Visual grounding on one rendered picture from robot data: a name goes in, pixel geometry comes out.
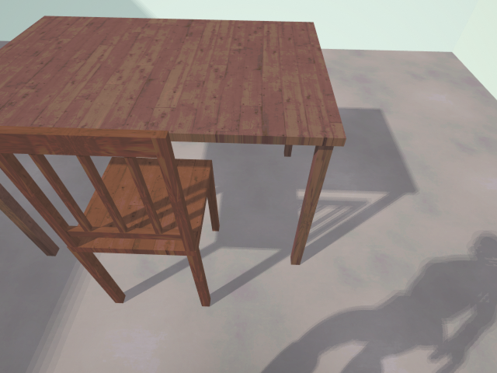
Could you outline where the table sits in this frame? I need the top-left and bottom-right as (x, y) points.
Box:
(0, 16), (346, 265)

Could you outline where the chair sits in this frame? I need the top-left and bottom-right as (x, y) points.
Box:
(0, 126), (220, 307)

